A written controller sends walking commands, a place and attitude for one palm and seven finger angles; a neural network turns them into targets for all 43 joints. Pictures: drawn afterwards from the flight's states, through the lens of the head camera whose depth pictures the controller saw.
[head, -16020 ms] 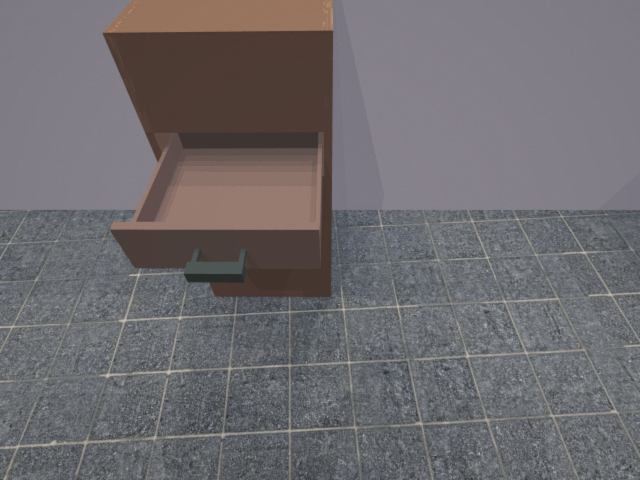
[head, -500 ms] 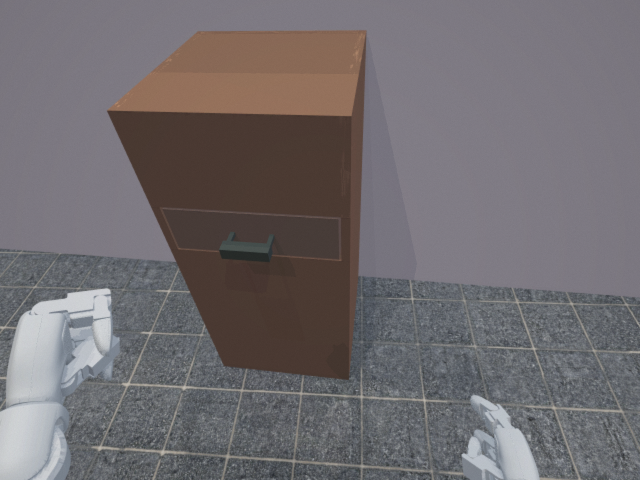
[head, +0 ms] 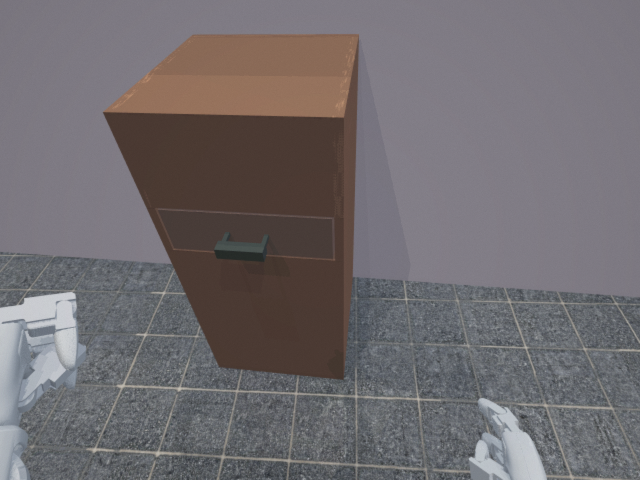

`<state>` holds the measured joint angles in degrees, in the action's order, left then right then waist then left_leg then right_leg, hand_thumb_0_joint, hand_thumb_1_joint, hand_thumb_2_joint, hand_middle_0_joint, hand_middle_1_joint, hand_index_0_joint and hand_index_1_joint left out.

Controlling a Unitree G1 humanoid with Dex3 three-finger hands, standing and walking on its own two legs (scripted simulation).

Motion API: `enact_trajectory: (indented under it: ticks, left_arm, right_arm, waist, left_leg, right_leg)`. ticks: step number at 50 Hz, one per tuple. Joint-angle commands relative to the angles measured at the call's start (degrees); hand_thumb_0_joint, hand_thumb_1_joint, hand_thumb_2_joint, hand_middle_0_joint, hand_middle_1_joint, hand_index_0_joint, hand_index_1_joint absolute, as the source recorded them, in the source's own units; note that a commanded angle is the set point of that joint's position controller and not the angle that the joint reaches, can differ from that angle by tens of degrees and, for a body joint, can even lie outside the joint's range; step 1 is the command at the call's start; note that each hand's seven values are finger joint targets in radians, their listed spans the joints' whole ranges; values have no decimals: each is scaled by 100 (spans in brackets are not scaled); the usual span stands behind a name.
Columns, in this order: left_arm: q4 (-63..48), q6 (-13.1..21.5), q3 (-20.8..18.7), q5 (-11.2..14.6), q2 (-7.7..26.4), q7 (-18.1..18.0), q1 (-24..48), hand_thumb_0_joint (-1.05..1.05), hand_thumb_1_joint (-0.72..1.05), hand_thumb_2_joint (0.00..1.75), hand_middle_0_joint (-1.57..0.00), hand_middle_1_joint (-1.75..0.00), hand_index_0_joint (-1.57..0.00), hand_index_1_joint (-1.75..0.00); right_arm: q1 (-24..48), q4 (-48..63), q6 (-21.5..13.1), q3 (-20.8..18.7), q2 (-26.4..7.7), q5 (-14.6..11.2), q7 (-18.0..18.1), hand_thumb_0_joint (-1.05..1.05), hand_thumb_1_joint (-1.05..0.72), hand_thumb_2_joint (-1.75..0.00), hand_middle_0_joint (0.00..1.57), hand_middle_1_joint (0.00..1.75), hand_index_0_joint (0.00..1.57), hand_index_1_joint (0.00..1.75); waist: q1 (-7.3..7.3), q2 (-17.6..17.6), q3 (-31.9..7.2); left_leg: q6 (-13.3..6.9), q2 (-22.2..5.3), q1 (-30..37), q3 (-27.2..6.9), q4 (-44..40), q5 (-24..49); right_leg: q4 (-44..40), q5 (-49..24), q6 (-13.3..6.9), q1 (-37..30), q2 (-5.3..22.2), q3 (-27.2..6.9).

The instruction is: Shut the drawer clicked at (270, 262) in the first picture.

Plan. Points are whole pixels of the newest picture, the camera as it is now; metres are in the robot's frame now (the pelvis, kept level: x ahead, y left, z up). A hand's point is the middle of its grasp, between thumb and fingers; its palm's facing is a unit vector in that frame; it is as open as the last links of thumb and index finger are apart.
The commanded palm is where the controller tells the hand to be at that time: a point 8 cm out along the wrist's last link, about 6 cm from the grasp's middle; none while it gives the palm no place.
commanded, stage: step back with the hand held close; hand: left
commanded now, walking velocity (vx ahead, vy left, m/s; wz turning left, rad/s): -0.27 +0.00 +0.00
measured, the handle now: (243, 244) +0.61 +0.24 -0.12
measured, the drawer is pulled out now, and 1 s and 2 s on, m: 0.00 0.00 0.00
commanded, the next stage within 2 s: stop stepping back and stand still in 1.38 s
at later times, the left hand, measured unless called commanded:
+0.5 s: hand (21, 411) +0.13 +0.27 +0.16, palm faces +0.32 -0.80 -0.51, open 3.3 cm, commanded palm +0.07 +0.31 +0.17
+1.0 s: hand out of the picture +0.07 +0.27 +0.17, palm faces +0.37 -0.78 -0.50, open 3.3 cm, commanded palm -0.01 +0.31 +0.17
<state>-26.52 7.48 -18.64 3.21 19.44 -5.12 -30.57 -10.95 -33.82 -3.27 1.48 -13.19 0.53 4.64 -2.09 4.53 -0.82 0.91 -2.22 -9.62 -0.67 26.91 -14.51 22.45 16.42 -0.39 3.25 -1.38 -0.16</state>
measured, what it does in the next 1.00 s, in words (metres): walks backwards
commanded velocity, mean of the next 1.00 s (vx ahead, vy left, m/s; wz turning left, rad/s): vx -0.31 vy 0.00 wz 0.01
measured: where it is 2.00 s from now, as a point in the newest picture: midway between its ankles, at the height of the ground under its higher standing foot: outside the picture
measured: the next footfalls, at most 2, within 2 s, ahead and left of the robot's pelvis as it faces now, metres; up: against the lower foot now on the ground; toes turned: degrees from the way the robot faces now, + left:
right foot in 1.08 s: -0.22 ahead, -0.08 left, +0.00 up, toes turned +1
left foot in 1.56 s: -0.19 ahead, +0.14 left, +0.00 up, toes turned +1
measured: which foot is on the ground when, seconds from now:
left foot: down 0.00-1.00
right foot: down 0.00-0.90, up 0.92-1.00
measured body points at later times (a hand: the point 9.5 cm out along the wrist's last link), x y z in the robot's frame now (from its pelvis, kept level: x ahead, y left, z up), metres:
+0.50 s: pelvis -0.06 +0.03 +0.00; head -0.04 +0.02 +0.45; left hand +0.11 +0.31 +0.19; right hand +0.11 -0.21 -0.09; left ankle +0.00 +0.13 -0.74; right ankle -0.04 -0.12 -0.74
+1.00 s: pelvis -0.13 +0.03 -0.01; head -0.11 +0.04 +0.43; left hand +0.05 +0.31 +0.20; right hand +0.03 -0.22 -0.09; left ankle +0.00 +0.13 -0.74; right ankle -0.12 -0.11 -0.72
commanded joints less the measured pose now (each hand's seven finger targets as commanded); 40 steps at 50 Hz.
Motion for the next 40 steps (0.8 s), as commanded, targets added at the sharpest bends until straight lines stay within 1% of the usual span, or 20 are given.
enact_trajectory:
  ticks: [1,7,9,12,14,15,17,19,21,22,24,26,29,32,34,35,37,38,39,40]
  left_arm:
    - [-1025,543,-688,-4,957,-79,-123,0,90,90,-140,-160,-140,-160]
    - [-1331,624,-885,40,1182,-150,-506,0,90,90,-140,-160,-140,-160]
    - [-1366,635,-1008,62,1314,-181,-595,0,90,90,-140,-160,-140,-160]
    - [-1435,671,-937,64,1250,-217,-646,0,90,90,-140,-160,-140,-160]
    - [-1548,718,-989,51,1323,-244,-637,0,90,90,-140,-160,-140,-160]
    - [-1452,725,-955,56,1261,-256,-692,0,90,90,-140,-160,-140,-160]
    - [-1469,782,-900,28,1216,-278,-612,0,90,90,-140,-160,-140,-160]
    - [-1494,841,-939,5,1263,-303,-593,0,90,90,-140,-160,-140,-160]
    - [-1421,897,-906,-20,1193,-329,-571,0,90,90,-140,-160,-140,-160]
    - [-1462,938,-880,-47,1172,-332,-520,0,90,90,-140,-160,-140,-160]
    - [-1568,1020,-991,-90,1277,-353,-462,0,90,90,-140,-160,-140,-160]
    - [-1570,1061,-926,-125,1165,-358,-491,0,90,90,-140,-160,-140,-160]
    - [-1646,1106,-1032,-195,1217,-371,-415,0,90,90,-140,-160,-140,-160]
    - [-1754,1140,-1036,-235,1148,-370,-383,0,90,90,-140,-160,-140,-160]
    - [-1848,1154,-1144,-238,1270,-379,-356,0,90,90,-140,-160,-140,-160]
    - [-1829,1173,-1094,-209,1227,-381,-359,0,90,90,-140,-160,-140,-160]
    - [-1876,1194,-1013,-125,1279,-435,-239,0,90,90,-140,-160,-140,-160]
    - [-1808,1184,-961,-102,1268,-477,-179,0,90,90,-140,-160,-140,-160]
    - [-1756,1172,-973,-88,1281,-511,-120,0,90,90,-140,-160,-140,-160]
    - [-1710,1163,-896,-94,1224,-526,-72,0,90,90,-140,-160,-140,-160]
  right_arm:
    - [674,976,-2,-365,-617,-21,-17,0,-90,-90,20,30,20,30]
    - [677,1164,208,-446,-610,-78,28,0,-90,-90,20,30,20,30]
    - [732,1197,228,-460,-611,-79,55,0,-90,-90,20,30,20,30]
    - [659,1225,247,-471,-613,-102,58,0,-90,-90,20,30,20,30]
    - [654,1230,206,-495,-650,-98,78,0,-90,-90,20,30,20,30]
    - [618,1222,196,-483,-621,-112,76,0,-90,-90,20,30,20,30]
    - [577,1205,161,-498,-648,-113,75,0,-90,-90,20,30,20,30]
    - [596,1211,101,-505,-682,-101,97,0,-90,-90,20,30,20,30]
    - [556,1195,62,-495,-657,-115,90,0,-90,-90,20,30,20,30]
    - [537,1198,33,-499,-695,-110,84,0,-90,-90,20,30,20,30]
    - [545,1209,-41,-516,-727,-94,98,0,-90,-90,20,30,20,30]
    - [501,1216,-96,-510,-736,-97,86,0,-90,-90,20,30,20,30]
    - [549,1238,-208,-527,-778,-70,107,0,-90,-90,20,30,20,30]
    - [491,1211,-318,-532,-767,-68,96,0,-90,-90,20,30,20,30]
    - [454,1184,-384,-561,-743,-47,93,0,-90,-90,20,30,20,30]
    - [419,1137,-401,-552,-682,-42,84,0,-90,-90,20,30,20,30]
    - [280,940,-382,-570,-625,-22,35,0,-90,-90,20,30,20,30]
    - [280,840,-352,-578,-567,-4,25,0,-90,-90,20,30,20,30]
    - [252,757,-317,-589,-559,29,22,0,-90,-90,20,30,20,30]
    - [282,748,-285,-572,-545,7,20,0,-90,-90,20,30,20,30]
  waist:
    - [155,-309,-178]
    - [121,-266,-818]
    - [80,-238,-851]
    - [123,-201,-777]
    - [121,-48,-784]
    - [137,-143,-711]
    - [194,-160,-594]
    - [203,-51,-473]
    - [238,-170,-338]
    - [253,-111,-282]
    - [253,2,-316]
    - [253,105,-255]
    - [219,330,-239]
    - [205,353,-305]
    - [220,40,-339]
    - [243,-295,-293]
    - [308,-937,-334]
    - [341,-1134,-353]
    - [377,-1213,-418]
    - [410,-1197,-316]
  left_leg:
    - [-342,32,411,158,-200,1597]
    - [-335,-47,511,160,-301,2675]
    - [-329,-47,427,116,-360,2657]
    - [-333,-66,191,84,-430,2395]
    - [-347,-77,30,56,-509,2075]
    - [-348,-90,-67,12,-556,1871]
    - [-359,-100,-355,-23,-670,1215]
    - [-393,-99,-660,-83,-794,551]
    - [-420,-110,-994,-133,-879,-73]
    - [-438,-140,-1187,-206,-948,-429]
    - [-496,-202,-1498,-313,-1071,-884]
    - [-540,-292,-1821,-423,-1177,-1287]
    - [-664,-491,-2536,-652,-1395,-2012]
    - [-705,-542,-2931,-682,-1234,-2286]
    - [-624,-349,-2728,-496,-764,-2101]
    - [-532,-161,-2415,-316,-354,-1801]
    - [-220,312,-1080,51,949,-912]
    - [-130,406,-608,155,1404,-613]
    - [-96,417,-400,137,1485,-448]
    - [-119,382,-304,61,1298,-346]
  right_leg:
    - [-460,-2203,47,927,447,-211]
    - [-127,-2635,155,636,304,43]
    - [-94,-2493,175,647,263,76]
    - [-50,-2239,193,664,218,84]
    - [-23,-2054,203,647,182,73]
    - [-17,-1900,204,670,173,76]
    - [-31,-1600,205,659,151,48]
    - [-49,-1364,200,620,122,10]
    - [-63,-1079,205,580,109,-25]
    - [-33,-873,204,538,81,-32]
    - [86,-733,222,359,11,-35]
    - [293,-550,226,251,-51,-29]
    - [783,-461,243,-141,-167,-51]
    - [1067,-495,217,-296,-170,-156]
    - [683,-205,149,67,-21,-409]
    - [314,-22,66,526,176,-639]
    - [-628,576,-257,2073,820,-1179]
    - [-874,646,-404,2600,1098,-1289]
    - [-876,481,-465,2739,1162,-1200]
    - [-757,336,-407,2836,1089,-968]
